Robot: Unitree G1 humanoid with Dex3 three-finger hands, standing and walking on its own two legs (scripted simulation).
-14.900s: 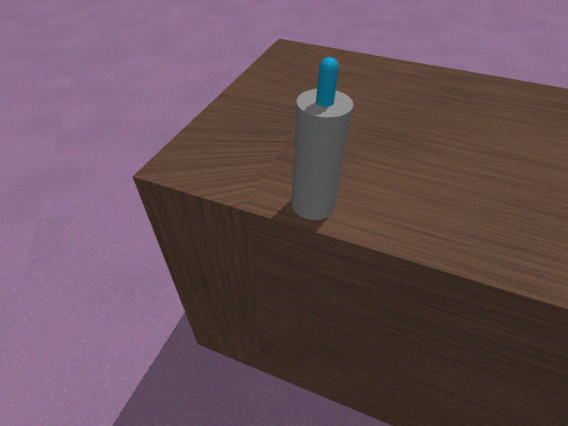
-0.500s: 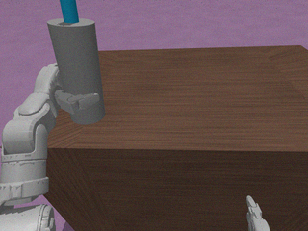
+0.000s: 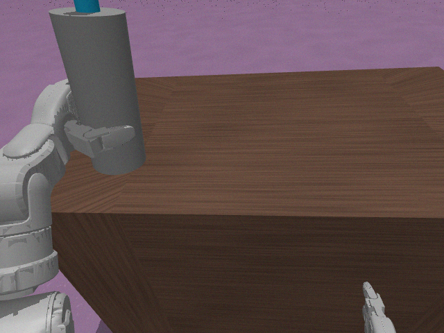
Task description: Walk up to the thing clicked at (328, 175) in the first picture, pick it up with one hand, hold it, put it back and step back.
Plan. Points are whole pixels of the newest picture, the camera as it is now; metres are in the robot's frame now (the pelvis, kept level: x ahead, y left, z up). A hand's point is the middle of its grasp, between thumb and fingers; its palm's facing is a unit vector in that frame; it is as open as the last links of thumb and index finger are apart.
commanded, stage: lift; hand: left
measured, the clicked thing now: (101, 74) +0.35 +0.15 +0.36
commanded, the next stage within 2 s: hold in 0.02 s
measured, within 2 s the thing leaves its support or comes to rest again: neither
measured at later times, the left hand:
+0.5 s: hand (98, 113) +0.33 +0.16 +0.32, palm faces +0.00 -1.00 -0.09, open 11.4 cm
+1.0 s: hand (97, 129) +0.30 +0.16 +0.30, palm faces +0.00 -1.00 -0.08, open 11.4 cm
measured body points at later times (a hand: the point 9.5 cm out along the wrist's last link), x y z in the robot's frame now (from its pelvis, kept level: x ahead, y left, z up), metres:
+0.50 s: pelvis +0.00 +0.00 +0.00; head -0.05 -0.03 +0.44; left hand +0.32 +0.22 +0.32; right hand +0.18 -0.24 -0.06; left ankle +0.02 +0.13 -0.72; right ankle +0.01 -0.14 -0.72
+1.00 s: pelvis -0.01 +0.00 +0.00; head -0.06 -0.03 +0.44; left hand +0.30 +0.21 +0.31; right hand +0.17 -0.24 -0.06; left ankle +0.02 +0.13 -0.72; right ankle +0.01 -0.14 -0.72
